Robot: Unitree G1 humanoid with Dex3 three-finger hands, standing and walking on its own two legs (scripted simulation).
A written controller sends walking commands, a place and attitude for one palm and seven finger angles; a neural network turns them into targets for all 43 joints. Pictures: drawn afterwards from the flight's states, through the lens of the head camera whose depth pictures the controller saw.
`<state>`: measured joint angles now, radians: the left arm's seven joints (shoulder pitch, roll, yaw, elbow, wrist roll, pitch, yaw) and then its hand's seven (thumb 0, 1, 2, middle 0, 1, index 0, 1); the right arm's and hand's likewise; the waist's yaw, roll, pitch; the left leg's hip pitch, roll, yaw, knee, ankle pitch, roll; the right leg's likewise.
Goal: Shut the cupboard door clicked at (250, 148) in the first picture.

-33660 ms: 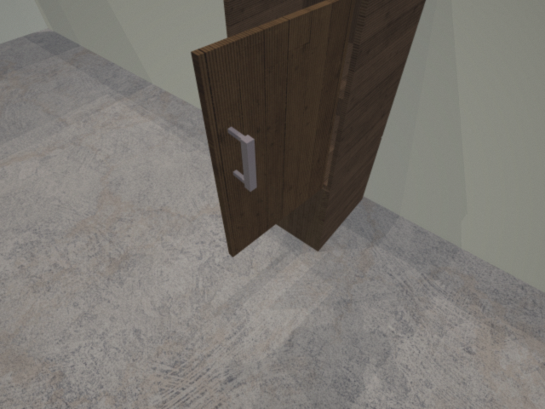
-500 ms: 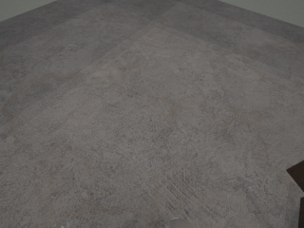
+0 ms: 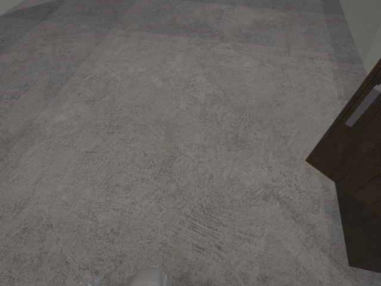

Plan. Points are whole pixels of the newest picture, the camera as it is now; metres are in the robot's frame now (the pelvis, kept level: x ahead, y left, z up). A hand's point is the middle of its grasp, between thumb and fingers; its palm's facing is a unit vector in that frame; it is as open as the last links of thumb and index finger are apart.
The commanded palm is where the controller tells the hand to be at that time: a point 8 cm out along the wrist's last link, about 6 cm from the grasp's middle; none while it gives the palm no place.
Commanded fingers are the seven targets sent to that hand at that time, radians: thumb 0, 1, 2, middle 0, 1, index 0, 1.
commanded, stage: turn to face it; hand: left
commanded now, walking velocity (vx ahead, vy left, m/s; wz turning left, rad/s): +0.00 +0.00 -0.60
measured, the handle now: (366, 104) +0.57 -0.45 +0.03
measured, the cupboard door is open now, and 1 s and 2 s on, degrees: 53 53 53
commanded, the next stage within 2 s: take the last steps up to it in 1.28 s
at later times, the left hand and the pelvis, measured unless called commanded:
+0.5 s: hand (122, 267) +0.18 +0.18 -0.16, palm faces -0.31 -0.92 -0.26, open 7.4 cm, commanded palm none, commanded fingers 0.00 0.90 0.90 -0.20 -0.30 -0.20 -0.30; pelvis +0.01 +0.00 -0.01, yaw -19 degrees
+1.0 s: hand (142, 246) +0.23 +0.14 -0.17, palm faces -0.55 -0.81 -0.20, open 7.4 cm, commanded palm none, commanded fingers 0.00 0.90 0.90 -0.20 -0.30 -0.20 -0.30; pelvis +0.03 +0.02 +0.00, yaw -36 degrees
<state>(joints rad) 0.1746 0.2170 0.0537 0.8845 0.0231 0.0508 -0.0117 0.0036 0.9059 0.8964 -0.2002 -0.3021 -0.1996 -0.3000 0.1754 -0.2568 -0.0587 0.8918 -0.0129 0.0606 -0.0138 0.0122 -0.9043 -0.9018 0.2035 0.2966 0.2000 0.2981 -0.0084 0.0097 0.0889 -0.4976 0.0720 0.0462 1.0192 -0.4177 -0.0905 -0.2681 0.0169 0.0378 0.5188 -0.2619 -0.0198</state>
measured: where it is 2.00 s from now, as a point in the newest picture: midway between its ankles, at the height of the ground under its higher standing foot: outside the picture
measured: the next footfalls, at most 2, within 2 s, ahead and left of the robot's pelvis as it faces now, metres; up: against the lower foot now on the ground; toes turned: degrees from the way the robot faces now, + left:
left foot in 0.14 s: +0.07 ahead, +0.14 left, +0.00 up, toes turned -3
right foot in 0.50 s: -0.01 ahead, -0.13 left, +0.00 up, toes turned -24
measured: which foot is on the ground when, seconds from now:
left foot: up 0.00-0.12, down 0.14-0.50, up 0.52-0.84, down 0.86-1.00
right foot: down 0.00-0.14, up 0.16-0.48, down 0.50-0.86, up 0.88-1.00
